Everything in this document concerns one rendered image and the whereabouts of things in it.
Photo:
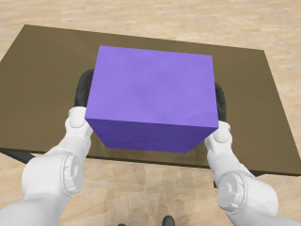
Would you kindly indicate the robot right foot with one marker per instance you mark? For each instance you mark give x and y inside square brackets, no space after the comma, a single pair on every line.
[168,221]

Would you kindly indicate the right robot hand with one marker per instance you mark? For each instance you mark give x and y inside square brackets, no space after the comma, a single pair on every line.
[220,103]

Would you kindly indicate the carton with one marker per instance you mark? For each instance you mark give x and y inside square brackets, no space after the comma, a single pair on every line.
[150,100]

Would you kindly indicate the robot left forearm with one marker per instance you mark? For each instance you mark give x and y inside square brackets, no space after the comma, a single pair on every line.
[77,139]

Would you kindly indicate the robot right forearm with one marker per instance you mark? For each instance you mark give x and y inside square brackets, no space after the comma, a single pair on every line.
[220,157]

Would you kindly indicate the table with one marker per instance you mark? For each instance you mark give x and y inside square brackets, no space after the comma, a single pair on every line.
[41,69]

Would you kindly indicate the right robot upper arm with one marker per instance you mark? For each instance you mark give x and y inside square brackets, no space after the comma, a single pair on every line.
[250,202]

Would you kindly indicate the left robot hand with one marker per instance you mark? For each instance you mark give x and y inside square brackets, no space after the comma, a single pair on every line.
[83,88]

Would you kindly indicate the left robot upper arm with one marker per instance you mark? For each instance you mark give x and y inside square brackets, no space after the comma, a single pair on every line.
[49,182]

